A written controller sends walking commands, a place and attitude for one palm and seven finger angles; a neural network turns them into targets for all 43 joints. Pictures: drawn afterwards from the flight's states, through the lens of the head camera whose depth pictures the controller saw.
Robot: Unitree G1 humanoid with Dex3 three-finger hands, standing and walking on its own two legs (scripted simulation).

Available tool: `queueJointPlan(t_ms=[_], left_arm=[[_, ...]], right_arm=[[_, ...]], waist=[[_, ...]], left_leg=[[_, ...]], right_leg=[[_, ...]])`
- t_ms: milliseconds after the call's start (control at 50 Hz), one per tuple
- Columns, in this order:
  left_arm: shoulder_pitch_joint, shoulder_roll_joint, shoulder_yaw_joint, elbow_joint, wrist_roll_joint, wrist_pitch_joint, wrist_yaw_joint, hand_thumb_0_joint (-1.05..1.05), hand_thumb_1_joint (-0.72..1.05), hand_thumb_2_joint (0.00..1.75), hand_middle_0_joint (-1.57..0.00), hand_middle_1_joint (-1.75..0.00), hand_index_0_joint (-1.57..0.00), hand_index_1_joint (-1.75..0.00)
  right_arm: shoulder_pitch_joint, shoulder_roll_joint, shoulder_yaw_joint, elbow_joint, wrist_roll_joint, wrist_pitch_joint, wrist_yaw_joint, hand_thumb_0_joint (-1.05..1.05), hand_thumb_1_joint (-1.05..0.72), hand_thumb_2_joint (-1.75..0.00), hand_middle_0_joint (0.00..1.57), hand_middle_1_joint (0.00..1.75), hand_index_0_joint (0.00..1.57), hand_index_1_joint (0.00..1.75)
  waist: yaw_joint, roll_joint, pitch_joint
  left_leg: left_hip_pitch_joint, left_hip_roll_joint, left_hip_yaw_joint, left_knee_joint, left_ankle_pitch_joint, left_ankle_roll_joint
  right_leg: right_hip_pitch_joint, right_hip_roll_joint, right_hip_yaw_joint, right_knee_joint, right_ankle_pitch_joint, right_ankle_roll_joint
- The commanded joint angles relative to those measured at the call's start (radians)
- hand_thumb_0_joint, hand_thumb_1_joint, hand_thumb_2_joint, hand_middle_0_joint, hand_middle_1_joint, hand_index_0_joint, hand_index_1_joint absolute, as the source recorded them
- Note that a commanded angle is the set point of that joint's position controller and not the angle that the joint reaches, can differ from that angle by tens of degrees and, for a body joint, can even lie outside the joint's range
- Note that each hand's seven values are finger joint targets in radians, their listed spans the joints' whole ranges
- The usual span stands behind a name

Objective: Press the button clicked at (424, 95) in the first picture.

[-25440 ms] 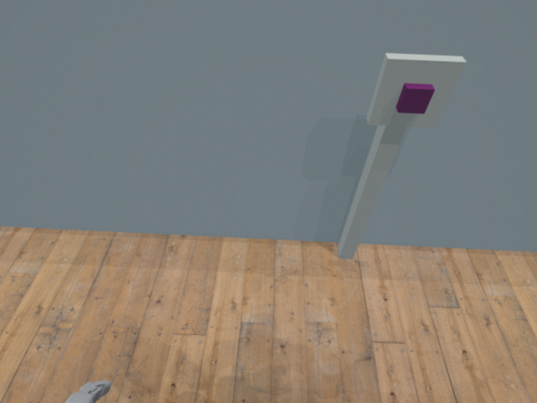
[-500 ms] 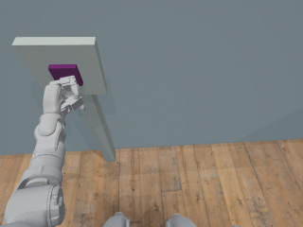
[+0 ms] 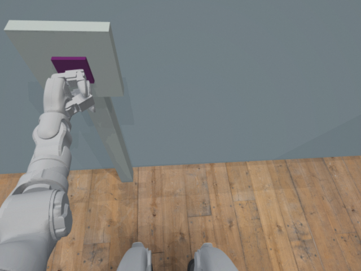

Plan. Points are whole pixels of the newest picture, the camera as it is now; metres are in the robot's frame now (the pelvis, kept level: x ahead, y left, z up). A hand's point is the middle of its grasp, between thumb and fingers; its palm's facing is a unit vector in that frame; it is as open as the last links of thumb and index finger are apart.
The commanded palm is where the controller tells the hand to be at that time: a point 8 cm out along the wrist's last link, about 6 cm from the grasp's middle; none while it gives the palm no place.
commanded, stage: hold the button down briefly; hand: left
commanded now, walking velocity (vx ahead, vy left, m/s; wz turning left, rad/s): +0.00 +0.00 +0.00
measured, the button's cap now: (75, 67) +0.53 +0.22 +0.11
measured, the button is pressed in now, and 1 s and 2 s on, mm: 15 0 0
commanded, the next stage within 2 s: pull the fist back off the button in 0.16 s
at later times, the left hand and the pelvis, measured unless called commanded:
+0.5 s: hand (89, 97) +0.47 +0.19 +0.08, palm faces +0.04 -1.00 -0.02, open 2.9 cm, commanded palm +0.46 +0.23 +0.09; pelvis -0.01 +0.01 +0.00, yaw +0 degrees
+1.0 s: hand (89, 111) +0.44 +0.18 +0.08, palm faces +0.04 -1.00 -0.01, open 3.0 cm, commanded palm +0.40 +0.23 +0.09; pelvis +0.04 +0.01 +0.02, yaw -2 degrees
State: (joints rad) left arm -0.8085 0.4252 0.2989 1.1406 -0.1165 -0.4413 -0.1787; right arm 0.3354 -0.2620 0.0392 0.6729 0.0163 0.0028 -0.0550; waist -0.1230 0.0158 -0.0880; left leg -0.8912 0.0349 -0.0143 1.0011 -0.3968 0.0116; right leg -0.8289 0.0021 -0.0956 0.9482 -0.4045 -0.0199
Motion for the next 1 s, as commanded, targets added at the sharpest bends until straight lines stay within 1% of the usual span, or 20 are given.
queueJointPlan(t_ms=[0,20,80,100,160,180,240,280,380,440,480,540,600,720,740,780,800,820,860,980], left_arm=[[-0.632,0.235,0.029,-0.223,-0.026,-0.035,0.044,0.0,0.9,0.9,-1.3,-1.5,-1.3,-1.5],[-0.646,0.223,0.017,-0.229,-0.028,-0.035,0.043,0.0,0.9,0.9,-1.3,-1.5,-1.3,-1.5],[-0.648,0.261,0.046,-0.228,-0.027,-0.037,0.044,0.0,0.9,0.9,-1.3,-1.5,-1.3,-1.5],[-0.655,0.237,0.02,-0.229,-0.026,-0.036,0.041,0.0,0.9,0.9,-1.3,-1.5,-1.3,-1.5],[-0.661,0.249,0.027,-0.228,-0.024,-0.038,0.044,0.0,0.9,0.9,-1.3,-1.5,-1.3,-1.5],[-0.661,0.23,0.013,-0.222,-0.024,-0.034,0.046,0.0,0.9,0.9,-1.3,-1.5,-1.3,-1.5],[-0.654,0.266,0.04,-0.216,-0.025,-0.033,0.051,0.0,0.9,0.9,-1.3,-1.5,-1.3,-1.5],[-0.66,0.274,0.045,-0.23,-0.022,-0.035,0.05,0.0,0.9,0.9,-1.3,-1.5,-1.3,-1.5],[-0.609,0.21,0.027,-0.241,-0.03,-0.032,0.048,0.0,0.9,0.9,-1.3,-1.5,-1.3,-1.5],[-0.539,0.251,0.077,-0.242,-0.03,-0.032,0.049,0.0,0.9,0.9,-1.3,-1.5,-1.3,-1.5],[-0.509,0.207,0.046,-0.252,-0.029,-0.031,0.043,0.0,0.9,0.9,-1.3,-1.5,-1.3,-1.5],[-0.442,0.213,0.061,-0.28,-0.026,-0.04,0.045,0.0,0.9,0.9,-1.3,-1.5,-1.3,-1.5],[-0.356,0.179,0.054,-0.333,-0.035,-0.045,0.041,0.0,0.9,0.9,-1.3,-1.5,-1.3,-1.5],[-0.222,0.143,0.043,-0.4,-0.053,-0.027,0.029,0.0,0.9,0.9,-1.3,-1.5,-1.3,-1.5],[-0.212,0.141,0.044,-0.445,-0.055,-0.032,0.03,0.0,0.9,0.9,-1.3,-1.5,-1.3,-1.5],[-0.143,0.078,0.005,-0.481,-0.059,-0.021,0.032,0.0,0.9,0.9,-1.3,-1.5,-1.3,-1.5],[-0.117,0.07,0.005,-0.491,-0.066,-0.014,0.034,0.0,0.9,0.9,-1.3,-1.5,-1.3,-1.5],[-0.089,0.096,0.027,-0.519,-0.067,-0.013,0.038,0.0,0.9,0.9,-1.3,-1.5,-1.3,-1.5],[0.001,0.046,-0.004,-0.583,-0.073,-0.011,0.041,0.0,0.9,0.9,-1.3,-1.5,-1.3,-1.5],[0.207,0.01,-0.02,-0.747,-0.089,0.011,0.041,0.0,0.9,0.9,-1.3,-1.5,-1.3,-1.5]], right_arm=[[0.103,-0.179,-0.059,-0.072,0.005,-0.034,-0.015,0.0,-0.9,-0.9,0.2,0.3,0.2,0.3],[0.105,-0.178,-0.056,-0.071,0.004,-0.037,-0.014,0.0,-0.9,-0.9,0.2,0.3,0.2,0.3],[0.112,-0.184,-0.058,-0.073,0.003,-0.041,-0.015,0.0,-0.9,-0.9,0.2,0.3,0.2,0.3],[0.109,-0.181,-0.057,-0.074,0.004,-0.043,-0.014,0.0,-0.9,-0.9,0.2,0.3,0.2,0.3],[0.111,-0.185,-0.056,-0.075,0.003,-0.048,-0.014,0.0,-0.9,-0.9,0.2,0.3,0.2,0.3],[0.112,-0.184,-0.055,-0.076,0.003,-0.049,-0.013,0.0,-0.9,-0.9,0.2,0.3,0.2,0.3],[0.113,-0.189,-0.055,-0.078,0.002,-0.054,-0.014,0.0,-0.9,-0.9,0.2,0.3,0.2,0.3],[0.119,-0.188,-0.055,-0.077,0.002,-0.055,-0.013,0.0,-0.9,-0.9,0.2,0.3,0.2,0.3],[0.115,-0.184,-0.061,-0.084,-0.002,-0.054,-0.003,0.0,-0.9,-0.9,0.2,0.3,0.2,0.3],[0.116,-0.187,-0.065,-0.094,-0.005,-0.046,0.001,0.0,-0.9,-0.9,0.2,0.3,0.2,0.3],[0.106,-0.178,-0.065,-0.102,-0.002,-0.041,0.005,0.0,-0.9,-0.9,0.2,0.3,0.2,0.3],[0.098,-0.177,-0.068,-0.116,-0.002,-0.033,0.009,0.0,-0.9,-0.9,0.2,0.3,0.2,0.3],[0.09,-0.169,-0.073,-0.133,0.001,-0.024,0.014,0.0,-0.9,-0.9,0.2,0.3,0.2,0.3],[0.07,-0.16,-0.078,-0.153,0.011,-0.006,0.013,0.0,-0.9,-0.9,0.2,0.3,0.2,0.3],[0.067,-0.159,-0.08,-0.158,0.01,-0.006,0.012,0.0,-0.9,-0.9,0.2,0.3,0.2,0.3],[0.057,-0.15,-0.081,-0.168,0.013,-0.006,0.017,0.0,-0.9,-0.9,0.2,0.3,0.2,0.3],[0.052,-0.149,-0.082,-0.168,0.014,-0.005,0.018,0.0,-0.9,-0.9,0.2,0.3,0.2,0.3],[0.054,-0.152,-0.085,-0.169,0.013,-0.004,0.018,0.0,-0.9,-0.9,0.2,0.3,0.2,0.3],[0.042,-0.145,-0.087,-0.185,0.015,-0.006,0.022,0.0,-0.9,-0.9,0.2,0.3,0.2,0.3],[0.011,-0.134,-0.091,-0.209,0.019,-0.014,0.031,0.0,-0.9,-0.9,0.2,0.3,0.2,0.3]], waist=[[-0.086,0.076,-0.36],[-0.089,0.085,-0.358],[-0.081,0.076,-0.389],[-0.088,0.088,-0.384],[-0.086,0.112,-0.385],[-0.092,0.098,-0.364],[-0.088,0.077,-0.361],[-0.079,0.093,-0.386],[-0.067,0.107,-0.384],[-0.041,0.082,-0.404],[-0.038,0.064,-0.384],[-0.018,0.07,-0.38],[0.007,0.08,-0.405],[0.022,0.034,-0.355],[0.029,0.057,-0.375],[0.037,0.08,-0.373],[0.037,0.063,-0.358],[0.047,0.042,-0.362],[0.054,0.05,-0.389],[0.081,0.037,-0.372]], left_leg=[[0.275,-0.02,-0.049,-0.151,-0.065,0.021],[0.276,-0.021,-0.053,-0.155,-0.075,0.02],[0.268,-0.022,-0.052,-0.15,-0.067,0.021],[0.272,-0.023,-0.051,-0.152,-0.078,0.021],[0.28,-0.021,-0.056,-0.154,-0.092,0.02],[0.271,-0.021,-0.059,-0.159,-0.111,0.02],[0.244,-0.022,-0.054,-0.155,-0.124,0.024],[0.258,-0.023,-0.055,-0.155,-0.099,0.021],[0.305,-0.021,-0.062,-0.164,-0.072,0.016],[0.295,-0.023,-0.053,-0.158,-0.033,0.018],[0.285,-0.022,-0.046,-0.164,-0.039,0.017],[0.298,-0.022,-0.043,-0.17,-0.013,0.017],[0.338,-0.021,-0.033,-0.175,0.038,0.013],[0.343,-0.018,-0.019,-0.189,0.102,0.014],[0.368,-0.018,-0.022,-0.189,0.132,0.012],[0.41,-0.016,-0.024,-0.195,0.176,0.007],[0.406,-0.016,-0.02,-0.195,0.18,0.008],[0.406,-0.015,-0.023,-0.198,0.204,0.008],[0.441,-0.015,-0.015,-0.195,0.267,0.008],[0.454,-0.014,-0.005,-0.197,0.376,0.005]], right_leg=[[0.046,0.029,0.09,-0.172,-0.019,0.012],[0.042,0.028,0.087,-0.169,-0.024,0.011],[0.06,0.028,0.09,-0.167,-0.022,0.01],[0.051,0.028,0.089,-0.168,-0.03,0.011],[0.031,0.029,0.088,-0.165,-0.039,0.008],[0.023,0.029,0.084,-0.166,-0.048,0.009],[0.041,0.029,0.091,-0.17,-0.058,0.009],[0.049,0.028,0.088,-0.163,-0.043,0.008],[0.028,0.029,0.072,-0.159,-0.022,0.004],[0.076,0.032,0.075,-0.158,-0.001,0.001],[0.084,0.032,0.075,-0.165,-0.007,0.005],[0.103,0.033,0.073,-0.164,0.011,0.0],[0.131,0.035,0.069,-0.166,0.047,-0.002],[0.183,0.039,0.066,-0.18,0.116,0.0],[0.19,0.039,0.064,-0.173,0.137,-0.004],[0.18,0.04,0.055,-0.171,0.167,-0.006],[0.186,0.041,0.055,-0.177,0.177,-0.004],[0.209,0.041,0.055,-0.173,0.2,-0.005],[0.228,0.039,0.052,-0.168,0.256,-0.005],[0.293,0.038,0.049,-0.16,0.364,-0.002]])
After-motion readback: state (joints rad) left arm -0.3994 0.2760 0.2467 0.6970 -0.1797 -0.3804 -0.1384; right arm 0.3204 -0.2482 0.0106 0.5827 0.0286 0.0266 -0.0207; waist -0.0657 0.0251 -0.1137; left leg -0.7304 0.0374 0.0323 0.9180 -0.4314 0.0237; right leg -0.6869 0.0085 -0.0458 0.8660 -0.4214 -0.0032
